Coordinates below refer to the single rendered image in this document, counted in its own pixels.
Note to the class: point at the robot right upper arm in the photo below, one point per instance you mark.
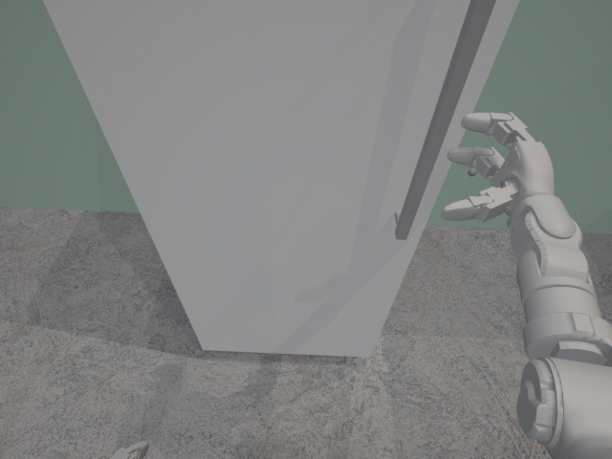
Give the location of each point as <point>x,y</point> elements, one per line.
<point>567,406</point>

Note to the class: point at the handle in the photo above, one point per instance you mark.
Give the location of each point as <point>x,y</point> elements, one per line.
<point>475,23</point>

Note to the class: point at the fridge door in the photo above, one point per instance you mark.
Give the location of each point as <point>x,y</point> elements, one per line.
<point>268,144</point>

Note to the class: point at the robot right forearm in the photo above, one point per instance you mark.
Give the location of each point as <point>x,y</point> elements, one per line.
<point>563,317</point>

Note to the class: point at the robot right hand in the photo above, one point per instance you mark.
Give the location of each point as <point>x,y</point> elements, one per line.
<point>528,168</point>

